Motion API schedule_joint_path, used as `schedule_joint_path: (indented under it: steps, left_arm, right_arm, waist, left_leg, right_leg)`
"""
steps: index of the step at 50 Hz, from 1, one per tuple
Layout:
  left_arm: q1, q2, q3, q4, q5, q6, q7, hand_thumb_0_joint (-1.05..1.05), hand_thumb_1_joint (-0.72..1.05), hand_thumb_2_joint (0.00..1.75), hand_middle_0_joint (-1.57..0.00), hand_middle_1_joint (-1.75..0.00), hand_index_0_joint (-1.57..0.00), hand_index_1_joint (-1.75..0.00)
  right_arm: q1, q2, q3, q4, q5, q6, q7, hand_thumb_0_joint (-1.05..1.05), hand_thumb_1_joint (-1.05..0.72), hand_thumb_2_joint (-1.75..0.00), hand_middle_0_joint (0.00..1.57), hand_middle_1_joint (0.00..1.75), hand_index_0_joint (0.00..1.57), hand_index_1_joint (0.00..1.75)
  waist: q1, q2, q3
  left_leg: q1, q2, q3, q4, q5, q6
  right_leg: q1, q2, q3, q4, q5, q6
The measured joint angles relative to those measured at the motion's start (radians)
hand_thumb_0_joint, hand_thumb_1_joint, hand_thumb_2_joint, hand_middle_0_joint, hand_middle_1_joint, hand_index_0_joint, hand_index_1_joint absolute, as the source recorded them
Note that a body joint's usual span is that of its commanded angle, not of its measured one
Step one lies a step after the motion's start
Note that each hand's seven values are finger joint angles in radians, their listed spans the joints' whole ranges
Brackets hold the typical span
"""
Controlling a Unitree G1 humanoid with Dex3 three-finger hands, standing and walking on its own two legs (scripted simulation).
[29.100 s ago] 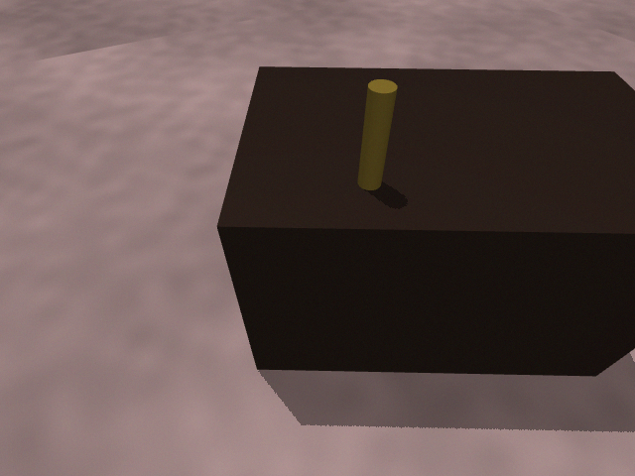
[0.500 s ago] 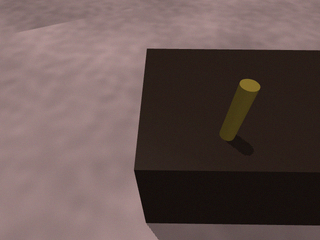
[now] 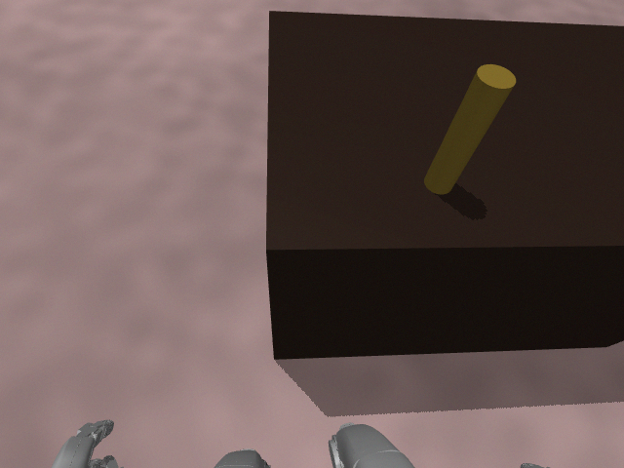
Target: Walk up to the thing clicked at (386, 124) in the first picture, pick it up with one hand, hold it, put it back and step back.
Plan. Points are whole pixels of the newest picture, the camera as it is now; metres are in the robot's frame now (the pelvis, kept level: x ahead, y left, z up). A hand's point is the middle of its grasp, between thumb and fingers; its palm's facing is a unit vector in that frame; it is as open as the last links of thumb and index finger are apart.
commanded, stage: step back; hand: right
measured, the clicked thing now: (462, 138) +0.58 -0.23 +0.04
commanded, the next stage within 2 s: none
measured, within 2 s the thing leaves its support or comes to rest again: neither
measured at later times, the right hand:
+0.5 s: hand out of the picture -0.03 -0.28 -0.16, palm faces -0.08 +0.90 -0.42, open 7.4 cm
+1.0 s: hand out of the picture -0.16 -0.32 -0.15, palm faces +0.01 +0.92 -0.40, open 7.4 cm
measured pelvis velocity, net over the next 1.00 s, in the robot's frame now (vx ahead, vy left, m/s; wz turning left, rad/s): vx -0.28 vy -0.05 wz -0.05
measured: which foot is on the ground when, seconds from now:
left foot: down 0.00-0.16, up 0.18-0.46, down 0.48-0.90, up 0.92-1.00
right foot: up 0.00-0.12, down 0.14-0.50, up 0.52-0.86, down 0.88-1.00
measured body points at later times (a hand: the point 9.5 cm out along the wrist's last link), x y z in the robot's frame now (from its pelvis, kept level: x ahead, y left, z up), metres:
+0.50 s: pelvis -0.13 -0.01 -0.02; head -0.06 +0.00 +0.43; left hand +0.01 +0.30 -0.12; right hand -0.02 -0.33 -0.13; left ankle -0.15 +0.10 -0.74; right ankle -0.05 -0.13 -0.73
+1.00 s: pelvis -0.28 -0.05 -0.01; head -0.24 -0.06 +0.44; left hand -0.20 +0.27 -0.12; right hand -0.16 -0.37 -0.12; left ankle -0.23 +0.09 -0.68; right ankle -0.28 -0.18 -0.73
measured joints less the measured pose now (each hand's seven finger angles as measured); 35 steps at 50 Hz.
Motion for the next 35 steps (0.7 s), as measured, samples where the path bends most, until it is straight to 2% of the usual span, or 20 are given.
schedule_joint_path:
  steps: [4, 7, 8, 9, 11, 12, 15, 18, 22, 24, 25, 26, 28, 29, 32, 35]
  left_arm:
    - [0.031, -0.008, 0.006, -0.006, 0.003, -0.002, -0.009, 0.01, 0.91, 0.9, -0.2, -0.3, -0.2, -0.3]
    - [0.049, -0.015, 0.013, -0.004, 0.009, -0.016, -0.014, 0.01, 0.91, 0.9, -0.2, -0.3, -0.2, -0.3]
    - [0.049, -0.027, 0.016, 0.002, 0.014, -0.021, -0.013, 0.01, 0.91, 0.9, -0.2, -0.3, -0.2, -0.3]
    - [0.052, -0.037, 0.014, 0.003, 0.015, -0.023, -0.015, 0.01, 0.91, 0.9, -0.2, -0.3, -0.2, -0.3]
    - [0.063, -0.043, 0.008, -0.007, 0.015, -0.026, -0.022, 0.01, 0.91, 0.9, -0.2, -0.3, -0.2, -0.3]
    - [0.065, -0.048, 0.005, -0.013, 0.011, -0.026, -0.023, 0.01, 0.91, 0.9, -0.2, -0.3, -0.2, -0.3]
    - [0.062, -0.06, 0.002, -0.034, 0.011, -0.02, -0.018, 0.01, 0.91, 0.9, -0.21, -0.3, -0.2, -0.3]
    - [0.048, -0.06, 0.001, -0.068, 0.016, -0.022, -0.012, 0.01, 0.91, 0.9, -0.21, -0.3, -0.2, -0.3]
    - [0.025, -0.045, -0.001, -0.113, 0.017, -0.025, -0.006, 0.01, 0.91, 0.9, -0.21, -0.3, -0.2, -0.3]
    - [0.015, -0.031, -0.003, -0.125, 0.012, -0.019, -0.008, 0.01, 0.91, 0.9, -0.21, -0.3, -0.2, -0.3]
    - [0.008, -0.019, -0.001, -0.123, 0.009, -0.014, -0.009, 0.0, 0.91, 0.9, -0.21, -0.3, -0.2, -0.3]
    - [0.006, -0.014, 0.002, -0.116, 0.006, -0.009, -0.009, 0.0, 0.91, 0.9, -0.21, -0.3, -0.2, -0.3]
    - [0.016, -0.016, 0.008, -0.091, 0.009, 0.004, -0.003, 0.0, 0.91, 0.9, -0.2, -0.3, -0.2, -0.3]
    - [0.022, -0.014, 0.01, -0.08, 0.007, 0.009, -0.001, 0.01, 0.91, 0.9, -0.2, -0.3, -0.2, -0.3]
    - [0.051, -0.007, 0.02, -0.064, -0.002, 0.008, -0.001, 0.01, 0.91, 0.9, -0.2, -0.3, -0.2, -0.3]
    - [0.083, -0.003, 0.028, -0.059, 0.002, 0.005, -0.003, 0.01, 0.91, 0.9, -0.2, -0.3, -0.2, -0.3]
  right_arm:
    - [-0.007, -0.011, 0.005, -0.034, 0.004, -0.004, -0.002, 0.0, -0.9, -0.9, 0.2, 0.3, 0.21, 0.3]
    - [-0.015, -0.028, 0.008, -0.045, 0.012, 0.007, 0.002, 0.0, -0.9, -0.9, 0.21, 0.3, 0.21, 0.3]
    - [-0.025, -0.038, 0.007, -0.041, 0.016, 0.012, 0.002, 0.0, -0.9, -0.9, 0.2, 0.3, 0.21, 0.3]
    - [-0.032, -0.043, 0.005, -0.036, 0.022, 0.019, -0.001, 0.0, -0.9, -0.9, 0.2, 0.3, 0.2, 0.3]
    - [-0.041, -0.041, 0.003, -0.027, 0.026, 0.031, -0.008, 0.0, -0.9, -0.9, 0.2, 0.3, 0.2, 0.3]
    - [-0.041, -0.042, 0.004, -0.026, 0.029, 0.033, -0.009, 0.0, -0.9, -0.9, 0.2, 0.3, 0.2, 0.3]
    - [-0.028, -0.052, 0.009, -0.029, 0.037, 0.022, -0.011, 0.0, -0.9, -0.9, 0.2, 0.3, 0.2, 0.3]
    - [-0.012, -0.061, 0.014, -0.029, 0.034, 0.016, -0.013, 0.0, -0.9, -0.9, 0.2, 0.3, 0.2, 0.3]
    - [-0.004, -0.058, 0.012, -0.028, 0.023, 0.013, -0.009, 0.0, -0.9, -0.9, 0.2, 0.3, 0.2, 0.3]
    - [0.001, -0.053, 0.009, -0.028, 0.016, 0.004, -0.004, 0.0, -0.9, -0.9, 0.2, 0.3, 0.2, 0.3]
    - [-0.005, -0.039, 0.005, -0.022, 0.01, 0.0, -0.002, 0.0, -0.9, -0.9, 0.2, 0.3, 0.2, 0.3]
    - [-0.006, -0.029, 0.005, -0.02, 0.004, 0.0, 0.003, 0.0, -0.9, -0.9, 0.2, 0.3, 0.2, 0.3]
    - [-0.001, -0.021, 0.011, -0.023, -0.004, -0.002, 0.015, 0.0, -0.9, -0.9, 0.2, 0.3, 0.2, 0.3]
    - [0.001, -0.015, 0.014, -0.022, -0.005, -0.004, 0.015, 0.0, -0.9, -0.9, 0.2, 0.3, 0.2, 0.3]
    - [0.004, -0.001, 0.019, -0.026, -0.005, -0.005, 0.009, 0.0, -0.9, -0.9, 0.2, 0.3, 0.2, 0.3]
    - [-0.009, 0.0, 0.013, -0.044, -0.003, -0.005, 0.002, 0.0, -0.9, -0.9, 0.21, 0.3, 0.21, 0.3]
  waist:
    - [0.003, 0.014, 0.005]
    - [0.013, 0.029, -0.007]
    - [0.009, 0.057, -0.002]
    - [0.002, 0.075, -0.002]
    - [0.012, 0.068, -0.013]
    - [0.018, 0.065, -0.018]
    - [0.025, 0.066, -0.035]
    - [0.03, 0.067, -0.042]
    - [0.028, 0.054, -0.032]
    - [0.022, 0.041, -0.027]
    - [0.026, 0.011, -0.012]
    - [0.034, -0.008, -0.005]
    - [0.022, 0.002, -0.013]
    - [0.017, 0.004, -0.019]
    - [0.026, -0.002, -0.035]
    - [0.035, -0.003, -0.035]
  left_leg:
    - [-0.031, 0.015, 0.02, 0.027, 0.007, -0.011]
    - [-0.073, 0.027, 0.034, 0.091, -0.009, -0.028]
    - [-0.084, 0.044, 0.02, 0.117, -0.015, -0.032]
    - [-0.098, 0.035, -0.013, 0.147, -0.038, -0.027]
    - [-0.141, -0.033, -0.07, 0.311, -0.188, -0.022]
    - [-0.159, -0.065, -0.093, 0.399, -0.217, -0.021]
    - [-0.172, -0.118, -0.123, 0.535, -0.222, -0.027]
    - [-0.131, -0.117, -0.115, 0.5, -0.23, -0.041]
    - [-0.031, -0.074, -0.068, 0.26, -0.217, -0.038]
    - [0.033, -0.056, -0.042, 0.087, -0.12, -0.021]
    - [0.043, -0.072, -0.028, 0.063, -0.09, -0.008]
    - [0.041, -0.079, -0.016, 0.065, -0.083, -0.001]
    - [0.024, -0.058, -0.027, 0.07, -0.071, 0.007]
    - [0.022, -0.047, -0.032, 0.057, -0.057, 0.006]
    - [0.018, -0.024, -0.028, 0.005, -0.007, 0.002]
    - [0.0, -0.005, -0.018, -0.015, 0.029, -0.002]
  right_leg:
    - [0.099, -0.053, -0.045, -0.231, 0.02, 0.001]
    - [0.193, -0.082, -0.086, -0.477, 0.152, -0.024]
    - [0.202, -0.066, -0.1, -0.493, 0.175, -0.034]
    - [0.198, -0.059, -0.113, -0.485, 0.174, -0.041]
    - [0.176, -0.074, -0.104, -0.468, 0.175, -0.052]
    - [0.172, -0.082, -0.099, -0.475, 0.185, -0.054]
    - [0.154, -0.102, -0.1, -0.507, 0.224, -0.052]
    - [0.124, -0.113, -0.113, -0.514, 0.252, -0.049]
    - [0.074, -0.128, -0.141, -0.49, 0.274, -0.038]
    - [0.042, -0.137, -0.155, -0.453, 0.273, -0.028]
    - [0.032, -0.154, -0.142, -0.433, 0.273, -0.023]
    - [0.021, -0.148, -0.117, -0.408, 0.229, -0.026]
    - [-0.016, -0.077, -0.062, -0.253, 0.055, -0.028]
    - [-0.032, -0.041, -0.036, -0.158, 0.019, -0.031]
    - [-0.05, 0.011, 0.002, 0.043, 0.01, -0.029]
    - [-0.015, 0.009, 0.01, 0.083, 0.013, -0.006]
